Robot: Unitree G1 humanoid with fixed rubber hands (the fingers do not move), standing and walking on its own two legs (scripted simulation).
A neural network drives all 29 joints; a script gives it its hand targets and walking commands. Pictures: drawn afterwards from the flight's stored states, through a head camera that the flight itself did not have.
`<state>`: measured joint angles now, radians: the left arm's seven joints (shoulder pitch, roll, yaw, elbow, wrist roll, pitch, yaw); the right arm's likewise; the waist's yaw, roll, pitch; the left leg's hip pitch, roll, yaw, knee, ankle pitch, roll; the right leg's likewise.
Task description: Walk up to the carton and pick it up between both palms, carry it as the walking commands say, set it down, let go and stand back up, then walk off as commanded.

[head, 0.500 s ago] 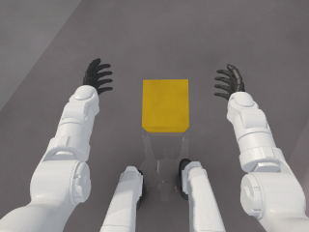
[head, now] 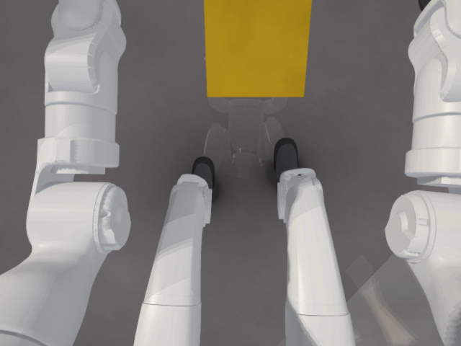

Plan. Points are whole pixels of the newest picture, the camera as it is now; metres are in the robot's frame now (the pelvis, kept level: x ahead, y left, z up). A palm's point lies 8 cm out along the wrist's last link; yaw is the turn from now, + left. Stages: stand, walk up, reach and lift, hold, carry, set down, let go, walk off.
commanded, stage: reach and lift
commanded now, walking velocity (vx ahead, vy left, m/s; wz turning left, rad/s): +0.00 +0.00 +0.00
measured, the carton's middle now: (254, 46) +0.49 -0.02 -0.53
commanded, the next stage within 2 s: none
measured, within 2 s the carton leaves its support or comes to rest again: neither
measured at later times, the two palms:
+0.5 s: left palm (138, 17) +0.51 +0.17 -0.30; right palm (369, 22) +0.50 -0.20 -0.31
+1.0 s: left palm (162, 32) +0.51 +0.16 -0.41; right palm (341, 35) +0.49 -0.19 -0.42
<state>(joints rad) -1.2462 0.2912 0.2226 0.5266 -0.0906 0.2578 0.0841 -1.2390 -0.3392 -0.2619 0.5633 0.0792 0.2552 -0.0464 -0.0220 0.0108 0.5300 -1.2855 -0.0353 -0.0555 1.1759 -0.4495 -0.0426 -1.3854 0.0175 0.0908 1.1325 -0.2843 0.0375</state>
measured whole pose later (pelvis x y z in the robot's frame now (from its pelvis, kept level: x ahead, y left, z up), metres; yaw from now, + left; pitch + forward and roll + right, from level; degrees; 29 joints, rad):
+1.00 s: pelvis -0.07 -0.02 -0.25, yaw +4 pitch +34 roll +3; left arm -1.64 0.42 0.12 1.20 -0.16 0.15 0.05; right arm -1.59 -0.35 -0.17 1.10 0.12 0.15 -0.11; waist -0.06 0.03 0.49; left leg -2.07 -0.06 -0.06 2.06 -0.59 -0.11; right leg -2.17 0.05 0.09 2.01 -0.44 0.06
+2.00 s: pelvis -0.05 -0.01 -0.28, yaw +4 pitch +34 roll +0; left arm -1.59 0.30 0.08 1.11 -0.13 0.09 0.12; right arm -1.60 -0.33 -0.18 1.19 0.16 0.05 -0.10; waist -0.06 0.01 0.52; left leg -2.15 -0.08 -0.08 2.23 -0.66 -0.08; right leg -2.22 0.01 0.06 2.16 -0.53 0.06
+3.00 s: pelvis -0.07 -0.01 -0.27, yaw +5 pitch +30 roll +1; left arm -1.57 0.24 0.25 0.93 -0.05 0.27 0.18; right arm -1.52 -0.27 -0.25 0.91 0.03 0.30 -0.12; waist -0.08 0.05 0.53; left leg -2.09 -0.12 -0.07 2.18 -0.62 -0.10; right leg -2.15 0.06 0.11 2.13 -0.51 0.10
